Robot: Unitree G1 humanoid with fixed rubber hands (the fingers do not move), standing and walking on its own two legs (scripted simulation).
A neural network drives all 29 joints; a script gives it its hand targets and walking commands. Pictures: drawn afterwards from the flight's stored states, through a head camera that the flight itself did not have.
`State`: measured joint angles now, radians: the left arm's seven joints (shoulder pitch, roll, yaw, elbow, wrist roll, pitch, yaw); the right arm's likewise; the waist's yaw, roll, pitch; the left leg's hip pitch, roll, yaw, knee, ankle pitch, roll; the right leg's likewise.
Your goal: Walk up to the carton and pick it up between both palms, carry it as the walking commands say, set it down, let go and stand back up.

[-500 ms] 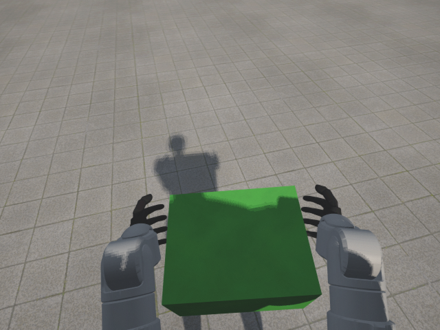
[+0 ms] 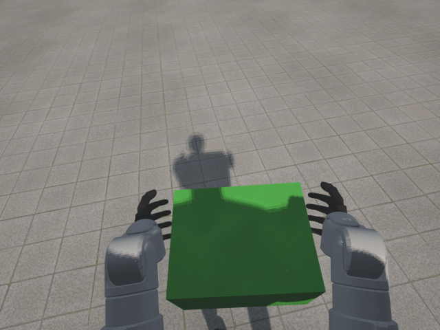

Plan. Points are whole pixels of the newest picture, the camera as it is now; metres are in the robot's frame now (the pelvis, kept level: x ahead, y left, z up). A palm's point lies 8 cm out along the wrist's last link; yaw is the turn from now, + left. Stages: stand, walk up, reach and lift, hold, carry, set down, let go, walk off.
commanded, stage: carry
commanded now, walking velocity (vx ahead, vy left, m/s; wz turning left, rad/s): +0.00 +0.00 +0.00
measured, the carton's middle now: (240, 247) +0.29 +0.01 -0.01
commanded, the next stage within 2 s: none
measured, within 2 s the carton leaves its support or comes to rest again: neither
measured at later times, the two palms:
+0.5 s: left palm (117, 270) +0.21 +0.20 +0.07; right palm (318, 252) +0.24 -0.11 +0.08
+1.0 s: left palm (146, 266) +0.21 +0.15 +0.09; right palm (361, 271) +0.21 -0.17 +0.08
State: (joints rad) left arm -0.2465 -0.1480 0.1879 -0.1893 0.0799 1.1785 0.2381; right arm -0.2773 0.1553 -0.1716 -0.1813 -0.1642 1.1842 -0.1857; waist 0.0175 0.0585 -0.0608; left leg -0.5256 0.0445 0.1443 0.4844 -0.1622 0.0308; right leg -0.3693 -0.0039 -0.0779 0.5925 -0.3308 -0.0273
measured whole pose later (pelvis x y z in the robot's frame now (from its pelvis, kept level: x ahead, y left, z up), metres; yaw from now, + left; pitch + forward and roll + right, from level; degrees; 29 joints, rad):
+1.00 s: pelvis -0.07 +0.00 +0.01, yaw -1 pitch +3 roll +0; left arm -0.24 -0.15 0.19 -0.11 0.14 1.13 0.18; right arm -0.26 0.15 -0.16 -0.11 -0.17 1.13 -0.19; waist -0.01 0.03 -0.12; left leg -0.37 0.04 0.10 0.52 -0.19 0.01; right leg -0.35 0.01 -0.03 0.55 -0.25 -0.03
